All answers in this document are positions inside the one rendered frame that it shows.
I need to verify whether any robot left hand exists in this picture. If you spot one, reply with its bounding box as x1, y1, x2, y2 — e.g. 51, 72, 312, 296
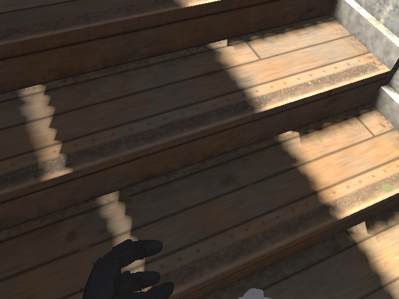
80, 239, 174, 299

